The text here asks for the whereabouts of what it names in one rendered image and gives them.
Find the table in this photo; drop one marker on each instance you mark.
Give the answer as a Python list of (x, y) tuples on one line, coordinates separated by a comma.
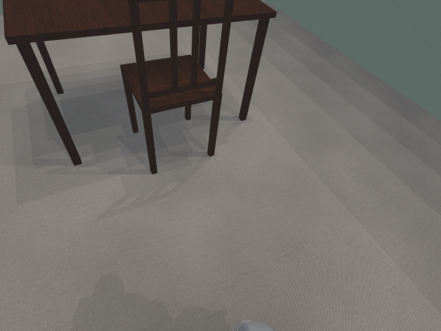
[(28, 21)]

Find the chair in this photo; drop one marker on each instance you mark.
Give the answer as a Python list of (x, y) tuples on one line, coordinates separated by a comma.
[(165, 84)]

